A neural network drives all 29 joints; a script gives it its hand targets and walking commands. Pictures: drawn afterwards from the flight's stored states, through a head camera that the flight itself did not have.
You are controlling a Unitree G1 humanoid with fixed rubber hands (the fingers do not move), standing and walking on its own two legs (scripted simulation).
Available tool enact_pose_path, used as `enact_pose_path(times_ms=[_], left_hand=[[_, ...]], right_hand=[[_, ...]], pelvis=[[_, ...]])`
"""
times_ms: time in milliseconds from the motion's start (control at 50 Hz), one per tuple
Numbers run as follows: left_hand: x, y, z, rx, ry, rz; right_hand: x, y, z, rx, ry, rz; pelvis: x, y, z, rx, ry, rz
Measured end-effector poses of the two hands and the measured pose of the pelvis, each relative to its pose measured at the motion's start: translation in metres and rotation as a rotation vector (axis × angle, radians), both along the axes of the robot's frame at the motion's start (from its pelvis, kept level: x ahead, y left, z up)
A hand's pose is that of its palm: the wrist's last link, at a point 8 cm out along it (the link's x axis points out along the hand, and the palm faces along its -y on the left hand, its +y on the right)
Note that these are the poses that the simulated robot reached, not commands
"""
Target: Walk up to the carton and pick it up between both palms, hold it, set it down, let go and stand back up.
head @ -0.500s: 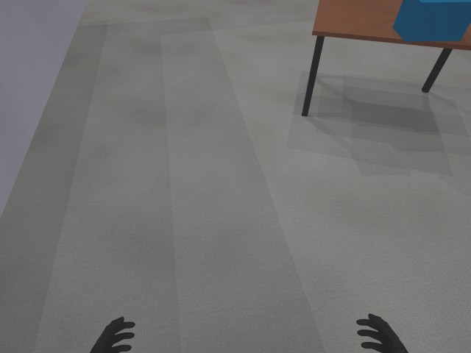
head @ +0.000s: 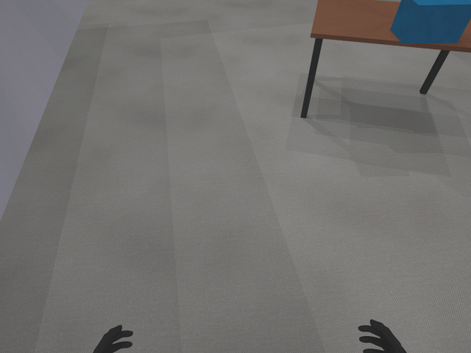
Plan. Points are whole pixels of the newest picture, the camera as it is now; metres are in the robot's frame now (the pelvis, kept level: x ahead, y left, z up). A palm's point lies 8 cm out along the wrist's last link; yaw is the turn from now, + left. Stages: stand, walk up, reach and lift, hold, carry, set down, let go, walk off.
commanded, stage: stand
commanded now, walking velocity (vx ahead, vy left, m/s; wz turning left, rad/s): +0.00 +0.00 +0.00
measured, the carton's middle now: (430, 18) +1.60 -1.00 -0.10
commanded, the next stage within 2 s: walk up in 0.60 s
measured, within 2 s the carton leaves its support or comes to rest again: neither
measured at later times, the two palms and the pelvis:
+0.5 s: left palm out of the picture +0.12 +0.25 -0.09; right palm out of the picture +0.11 -0.25 -0.09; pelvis +0.00 +0.00 +0.00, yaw +0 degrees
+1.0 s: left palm (111, 350) +0.16 +0.23 -0.08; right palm out of the picture +0.05 -0.32 -0.09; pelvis +0.03 -0.03 +0.00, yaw -7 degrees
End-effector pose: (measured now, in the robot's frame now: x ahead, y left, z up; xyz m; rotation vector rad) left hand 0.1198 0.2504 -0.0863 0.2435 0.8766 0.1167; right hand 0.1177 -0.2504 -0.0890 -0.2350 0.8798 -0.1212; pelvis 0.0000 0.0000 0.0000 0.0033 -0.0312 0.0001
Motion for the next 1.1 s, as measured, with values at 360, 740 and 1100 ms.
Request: enact_pose_path(times_ms=[360,740,1100], left_hand=[[-0.004,0.001,-0.002,0.002,0.017,0.001],[-0.003,0.002,-0.003,0.003,0.029,-0.002],[0.088,-0.067,0.006,0.016,0.050,-0.211]], right_hand=[[-0.006,-0.001,-0.002,-0.003,0.021,-0.009],[-0.009,-0.001,-0.003,-0.006,0.035,-0.018],[-0.074,-0.120,-0.016,-0.126,0.151,-0.268]], pelvis=[[0.001,0.001,0.001,0.000,0.000,-0.004],[0.002,0.002,0.001,0.000,0.001,-0.009],[0.057,-0.066,-0.004,0.037,-0.018,-0.176]])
